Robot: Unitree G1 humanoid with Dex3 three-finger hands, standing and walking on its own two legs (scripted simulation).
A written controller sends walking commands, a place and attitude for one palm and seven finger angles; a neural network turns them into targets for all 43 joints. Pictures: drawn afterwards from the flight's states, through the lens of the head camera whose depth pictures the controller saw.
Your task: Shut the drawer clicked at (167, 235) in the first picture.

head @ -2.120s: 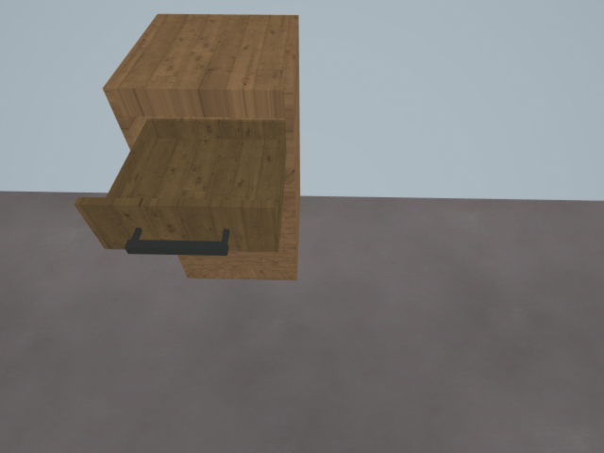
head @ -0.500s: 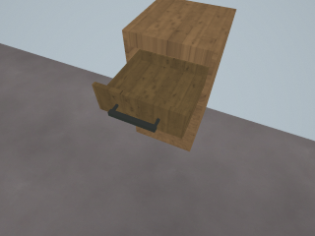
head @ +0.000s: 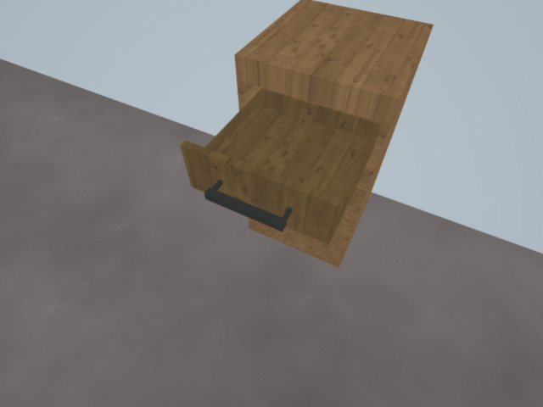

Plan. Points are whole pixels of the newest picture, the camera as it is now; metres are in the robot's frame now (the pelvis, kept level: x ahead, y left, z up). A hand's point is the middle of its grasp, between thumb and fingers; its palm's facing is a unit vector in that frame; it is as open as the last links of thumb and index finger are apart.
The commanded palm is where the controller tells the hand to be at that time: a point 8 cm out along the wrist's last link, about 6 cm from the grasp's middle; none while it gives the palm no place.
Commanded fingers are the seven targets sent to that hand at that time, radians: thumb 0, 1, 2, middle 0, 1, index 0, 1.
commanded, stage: look at it before walking up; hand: left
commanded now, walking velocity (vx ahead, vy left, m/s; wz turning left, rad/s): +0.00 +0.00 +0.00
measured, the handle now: (248, 203) +0.54 +0.09 -0.11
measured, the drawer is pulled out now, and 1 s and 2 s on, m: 0.30 0.30 0.30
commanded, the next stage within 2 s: turn to face it in 0.42 s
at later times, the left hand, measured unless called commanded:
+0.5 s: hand out of the picture +0.01 +0.16 -0.17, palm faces +0.04 -0.98 -0.21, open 7.3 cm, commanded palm none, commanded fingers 0.00 0.90 0.90 -0.20 -0.30 -0.20 -0.30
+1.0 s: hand out of the picture +0.07 +0.19 -0.18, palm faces -0.08 -0.97 -0.22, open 7.4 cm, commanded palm none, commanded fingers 0.00 0.90 0.90 -0.20 -0.30 -0.20 -0.30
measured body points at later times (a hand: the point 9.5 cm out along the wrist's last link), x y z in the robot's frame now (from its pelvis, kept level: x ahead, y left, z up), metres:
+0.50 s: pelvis +0.00 -0.02 +0.00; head +0.03 -0.03 +0.45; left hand +0.01 +0.21 -0.15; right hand -0.01 -0.23 -0.16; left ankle +0.00 +0.13 -0.74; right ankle -0.06 -0.10 -0.74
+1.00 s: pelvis -0.01 +0.00 +0.00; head +0.05 +0.00 +0.44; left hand +0.07 +0.24 -0.16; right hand -0.01 -0.25 -0.15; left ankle +0.00 +0.12 -0.74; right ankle -0.08 -0.11 -0.67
